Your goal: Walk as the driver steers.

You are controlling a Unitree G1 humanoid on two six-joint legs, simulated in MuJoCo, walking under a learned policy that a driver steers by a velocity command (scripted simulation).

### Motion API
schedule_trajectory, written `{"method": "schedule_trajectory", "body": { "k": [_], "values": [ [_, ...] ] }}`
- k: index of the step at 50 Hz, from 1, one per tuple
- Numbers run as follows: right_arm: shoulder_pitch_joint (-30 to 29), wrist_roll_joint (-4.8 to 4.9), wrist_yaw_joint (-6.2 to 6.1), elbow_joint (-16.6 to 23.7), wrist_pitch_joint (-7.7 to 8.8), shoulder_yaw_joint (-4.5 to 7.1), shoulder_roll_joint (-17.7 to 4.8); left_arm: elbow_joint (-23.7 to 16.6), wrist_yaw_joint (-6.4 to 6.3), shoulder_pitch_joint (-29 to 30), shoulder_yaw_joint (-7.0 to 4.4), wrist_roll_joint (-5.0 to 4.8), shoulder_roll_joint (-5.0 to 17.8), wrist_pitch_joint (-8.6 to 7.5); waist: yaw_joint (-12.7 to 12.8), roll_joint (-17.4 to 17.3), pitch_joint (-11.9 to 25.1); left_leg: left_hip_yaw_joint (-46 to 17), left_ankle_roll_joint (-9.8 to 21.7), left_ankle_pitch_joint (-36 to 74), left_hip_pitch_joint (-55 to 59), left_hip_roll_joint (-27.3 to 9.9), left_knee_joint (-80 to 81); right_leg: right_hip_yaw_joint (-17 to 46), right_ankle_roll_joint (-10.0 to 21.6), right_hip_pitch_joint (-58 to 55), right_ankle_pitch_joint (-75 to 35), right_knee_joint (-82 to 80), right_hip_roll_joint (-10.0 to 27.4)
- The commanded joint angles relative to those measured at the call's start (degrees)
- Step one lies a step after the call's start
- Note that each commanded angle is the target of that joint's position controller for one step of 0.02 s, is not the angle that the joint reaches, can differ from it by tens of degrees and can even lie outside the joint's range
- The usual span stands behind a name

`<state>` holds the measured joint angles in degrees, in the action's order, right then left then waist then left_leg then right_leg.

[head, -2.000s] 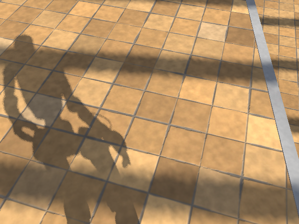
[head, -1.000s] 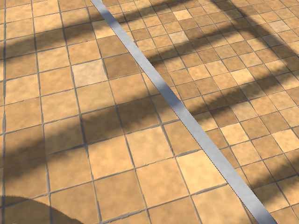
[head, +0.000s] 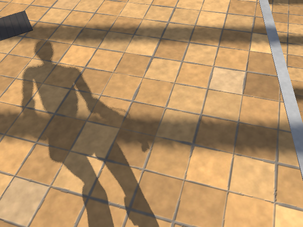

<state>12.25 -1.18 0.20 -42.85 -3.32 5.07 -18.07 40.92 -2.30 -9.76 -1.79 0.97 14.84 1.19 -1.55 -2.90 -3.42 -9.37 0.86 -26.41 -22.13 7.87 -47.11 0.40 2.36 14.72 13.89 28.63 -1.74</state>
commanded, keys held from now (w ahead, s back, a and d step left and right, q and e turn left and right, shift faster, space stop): q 0.08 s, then no key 0.92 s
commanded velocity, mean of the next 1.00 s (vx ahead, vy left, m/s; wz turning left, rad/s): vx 0.00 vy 0.00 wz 0.19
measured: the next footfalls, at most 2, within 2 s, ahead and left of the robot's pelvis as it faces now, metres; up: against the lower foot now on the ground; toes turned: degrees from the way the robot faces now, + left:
left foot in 0.36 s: +0.00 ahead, +0.12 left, +0.00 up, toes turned +5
right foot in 0.64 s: +0.03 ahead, -0.10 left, +0.00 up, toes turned +8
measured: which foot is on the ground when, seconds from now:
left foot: up 0.00-0.34, down 0.36-1.00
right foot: down 0.00-0.36, up 0.38-0.62, down 0.64-1.00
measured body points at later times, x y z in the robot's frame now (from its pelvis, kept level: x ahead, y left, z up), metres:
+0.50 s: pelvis -0.02 +0.02 +0.01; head -0.01 +0.05 +0.46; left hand +0.02 +0.29 -0.13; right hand +0.16 -0.20 -0.10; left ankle -0.04 +0.11 -0.74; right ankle -0.01 -0.10 -0.71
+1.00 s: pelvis -0.02 +0.01 +0.01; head -0.02 +0.01 +0.46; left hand -0.02 +0.26 -0.14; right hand +0.05 -0.24 -0.14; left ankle -0.04 +0.11 -0.74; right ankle -0.01 -0.10 -0.74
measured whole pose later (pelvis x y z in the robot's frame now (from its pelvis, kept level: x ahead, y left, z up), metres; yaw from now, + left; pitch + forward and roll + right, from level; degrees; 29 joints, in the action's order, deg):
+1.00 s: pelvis -0.02 +0.01 +0.01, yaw +8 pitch -2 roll +0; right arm 13.2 -0.5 -1.6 -60.1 -0.2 0.6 -12.8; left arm 58.8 -1.4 -14.2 -1.2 0.8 12.1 0.7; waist -0.1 0.3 -2.4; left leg -1.9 1.4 -11.9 -7.8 2.5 -21.8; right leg -0.2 0.4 7.9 13.2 23.1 0.1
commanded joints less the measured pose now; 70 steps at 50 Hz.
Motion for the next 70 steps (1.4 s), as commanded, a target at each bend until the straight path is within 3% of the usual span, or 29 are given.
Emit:
{"method": "schedule_trajectory", "body": {
  "k": [1, 2, 4, 8, 12, 14, 16, 17, 18, 19, 20, 22, 24, 26, 28, 30, 32, 33, 35, 39, 50, 65, 66, 68, 70],
  "values": [
    [3.1, -0.17, 0.66, 1.9, -0.02, 2.18, -7.0, -4.9, 0.22, 3.1, -1.63, 0.19, 7.2, -0.46, -1.2, 8.9, 2.1, 2.6, -1.6, -0.2, -6.1, -2.8, -17.7, 13.3, 8.3, -3.1, -13.7, -13.5, 16.5],
    [3.4, -0.10, 1.37, 1.9, -0.28, 2.07, -6.6, -5.0, -0.18, 3.5, -1.71, 0.11, 7.4, -0.57, -1.2, 10.8, 2.4, 3.8, -2.3, 1.8, -6.9, -3.2, -19.5, 10.0, 7.8, -4.7, -16.0, -12.9, 14.9],
    [2.5, 0.34, 2.17, 2.0, -0.50, 1.59, -5.7, -4.8, -0.21, 1.4, -1.81, 0.47, 7.2, -0.65, 0.4, 11.3, 3.6, 5.7, -3.8, 2.8, -8.2, -3.6, -19.5, 6.4, 8.1, -8.0, -20.3, -11.8, 13.8],
    [-1.3, 0.50, 2.05, 3.3, -0.92, 0.63, -3.8, -2.8, 0.21, -4.0, -2.49, 0.37, 8.2, -1.00, 3.1, 11.2, 4.7, 5.3, -4.2, 1.2, -8.0, -3.9, -12.0, 6.7, 10.0, -12.7, -22.7, -10.2, 16.0],
    [-2.0, 0.79, 1.50, 3.7, -1.04, -0.79, -1.7, -2.1, 1.29, -2.9, -2.72, 0.60, 9.0, -0.80, 3.0, 12.9, 5.1, 8.3, -2.7, -0.7, 0.9, -4.7, 1.5, 5.4, 10.0, -9.0, -22.1, -8.8, 16.1],
    [-1.6, 1.15, 1.08, 3.7, -0.73, -1.15, -1.7, -1.3, 1.82, -3.4, -2.94, 0.72, 9.8, -0.29, 3.1, 14.0, 5.5, 10.0, -1.8, -0.4, 4.7, -4.5, 7.8, 5.7, 10.2, -8.0, -24.9, -7.2, 16.4],
    [1.4, 0.87, 0.69, 2.2, 0.06, -1.61, -1.0, -0.6, 2.15, -2.4, -2.88, 0.07, 9.7, 0.24, 0.9, 12.7, 5.8, 11.6, -0.4, 9.0, 11.8, -4.4, 22.0, 3.9, 8.0, -5.8, -25.3, -3.6, 14.8],
    [1.8, 0.10, 0.30, 1.9, 0.78, -1.84, -1.5, 0.1, 2.20, -3.5, -2.65, -0.16, 9.1, 0.24, 0.3, 10.4, 5.7, 9.3, 0.3, 17.4, 17.3, -5.6, 31.2, 3.0, 5.0, -2.1, -20.9, -1.8, 13.8],
    [1.9, -1.11, -0.07, 2.4, 1.70, -1.68, -4.6, -0.3, 2.51, -5.8, -1.86, 0.08, 5.9, 0.12, 1.6, 1.2, 7.7, -3.2, 1.7, 16.6, 23.8, -15.5, 35.4, -0.2, 1.0, 4.0, -9.6, 4.6, 10.3],
    [-1.9, -0.51, -0.14, 3.6, 2.02, -1.11, -9.0, -1.8, 2.58, -6.0, -0.51, -0.31, 1.7, 0.21, 3.3, -10.0, 4.9, -13.5, 7.6, 31.0, 18.2, -26.4, 33.6, -4.5, -2.1, 8.3, 11.2, 4.5, 3.0],
    [-1.7, -0.53, -0.32, 2.8, 2.46, -1.63, -5.6, -0.6, 2.00, -3.2, -1.03, -0.27, 4.7, 1.15, 0.1, -8.1, 4.3, -11.5, 11.2, 28.5, 13.4, -25.8, 32.1, -0.6, -2.4, 4.1, 16.1, 9.7, 4.7],
    [-5.0, -0.63, -0.67, 2.3, 2.90, -3.21, -2.0, 0.3, 2.44, -2.5, -1.69, -0.74, 5.8, 1.68, 1.8, -6.3, 1.9, -6.7, 10.1, 27.8, 12.7, -21.3, 32.5, 0.5, -2.3, 4.9, 13.2, 11.5, 3.8],
    [-4.8, -0.09, -1.36, 1.2, 3.38, -3.47, -2.0, 2.0, 2.58, -4.8, -1.87, 0.08, 5.6, 1.60, 2.5, -6.8, 3.1, -2.7, 8.7, 36.3, 14.9, -18.3, 30.2, -0.1, -2.7, 3.9, 10.5, 11.3, 3.0],
    [-3.9, 0.11, -1.42, 0.2, 3.58, -3.69, -1.6, 3.5, 2.34, -5.9, -1.43, 0.07, 4.1, 1.46, 2.2, -4.9, 4.7, -1.4, 8.7, 40.2, 16.2, -17.7, 28.4, -0.6, -3.2, 2.1, 10.4, 9.4, 2.4],
    [-3.8, 0.07, -1.46, -0.9, 3.56, -3.78, -1.5, 4.2, 1.93, -5.4, -1.06, -0.34, 3.2, 1.45, 1.8, -4.8, 4.6, -1.7, 8.5, 37.6, 15.7, -17.5, 27.5, -1.0, -3.4, 0.2, 8.8, 4.4, 2.2],
    [-4.9, 0.40, -1.60, -1.7, 3.42, -3.69, -1.8, 5.6, 1.50, -6.6, -0.70, -0.29, 2.5, 1.14, 3.0, -3.5, 4.5, -1.7, 6.6, 30.6, 12.8, -16.2, 26.7, -1.3, -3.1, -5.7, -1.8, -5.4, 2.4],
    [-3.2, 0.33, -1.41, -2.9, 3.68, -3.91, -0.8, 6.4, 1.27, -6.8, -0.79, 0.62, 4.9, 0.03, 2.3, -0.4, 4.8, -2.0, 3.4, 18.0, 7.6, -14.0, 27.6, 4.3, -2.6, -12.5, -10.5, -8.6, 7.7],
    [-1.2, 0.56, -1.06, -3.8, 3.46, -3.67, -0.4, 7.4, 1.55, -5.1, -1.54, -0.09, 7.5, -0.19, -0.2, 5.0, 1.7, 0.4, 2.8, 14.5, 8.7, -10.7, 30.0, 4.7, -1.4, -7.0, -10.0, -6.3, 7.6],
    [-2.6, 0.30, -1.18, -5.9, 3.24, -3.48, -1.0, 8.6, 2.06, -5.2, -0.99, -0.06, 4.5, -0.72, 1.8, 5.2, 0.2, 1.1, 2.6, 16.2, 12.2, -10.7, 28.4, 4.4, -1.3, -3.6, -6.6, -8.2, 7.2],
    [-1.8, 0.40, -1.30, -8.9, 3.73, -3.32, -0.6, 11.3, 1.28, -5.7, -0.92, -0.18, 4.1, -1.18, 1.8, 5.1, 1.9, 1.3, 2.6, 20.2, 13.4, -11.2, 28.0, 4.4, -1.1, -5.8, -8.0, -9.1, 7.1],
    [1.5, 0.63, -2.03, -16.3, 3.65, -3.90, 0.6, 17.3, 0.65, -6.2, -0.34, -0.14, 3.0, -0.87, 1.7, 3.1, 0.5, 1.9, 1.8, 19.1, 12.3, -11.2, 29.4, 4.8, -0.2, -6.3, -5.9, -9.7, 7.2],
    [5.4, 0.65, -2.50, -21.5, 3.66, -4.86, 3.3, 22.4, 0.26, -7.8, 0.83, -0.24, 0.7, -0.97, 1.4, 3.3, -0.5, 2.6, 1.4, 19.9, 12.3, -11.5, 28.7, 4.8, 0.1, -5.2, -6.1, -9.8, 6.8],
    [6.0, 0.61, -2.50, -21.9, 3.62, -4.94, 3.6, 22.7, 0.27, -8.6, 0.85, -0.17, 0.5, -0.92, 1.5, 3.4, 0.8, 3.0, 1.5, 15.5, 12.6, -10.9, 28.8, 4.7, 0.2, -5.6, -0.9, -10.2, 6.3],
    [6.4, 0.45, -2.40, -21.6, 3.23, -4.30, 2.5, 22.7, 0.37, -9.3, -0.09, -0.03, 2.5, -0.37, 1.7, 4.6, -0.5, 4.7, 3.1, 0.0, 9.4, -8.2, 25.1, 5.3, 2.0, -3.5, 17.0, -9.5, 4.8],
    [4.9, -0.25, -1.92, -20.0, 3.03, -4.12, 3.2, 22.4, 0.64, -11.2, -0.63, 0.16, 3.2, 0.17, 2.9, 6.2, -5.5, 5.3, 4.2, -9.9, 0.9, -6.7, 20.7, 10.9, 5.0, -1.2, 31.1, -11.8, 7.4]
  ]
}}
Keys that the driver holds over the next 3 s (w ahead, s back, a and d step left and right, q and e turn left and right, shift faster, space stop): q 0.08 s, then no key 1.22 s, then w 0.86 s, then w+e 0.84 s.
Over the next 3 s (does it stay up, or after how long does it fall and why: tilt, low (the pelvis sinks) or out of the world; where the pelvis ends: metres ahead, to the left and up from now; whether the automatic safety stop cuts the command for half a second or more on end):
stays up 0.75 0.10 0.00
